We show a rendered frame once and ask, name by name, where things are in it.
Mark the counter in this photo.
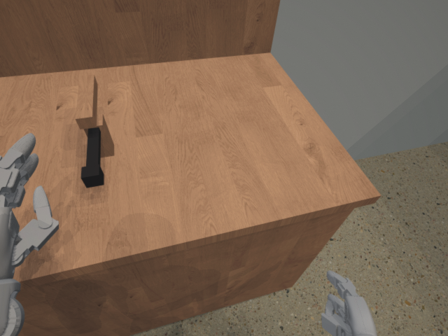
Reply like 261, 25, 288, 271
0, 0, 381, 336

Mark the robot right hand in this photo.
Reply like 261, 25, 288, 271
321, 270, 377, 336

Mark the robot left hand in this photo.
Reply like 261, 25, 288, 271
0, 133, 59, 280

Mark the robot left forearm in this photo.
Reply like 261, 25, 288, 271
0, 279, 25, 336

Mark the tap lever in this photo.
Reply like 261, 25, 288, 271
81, 127, 104, 188

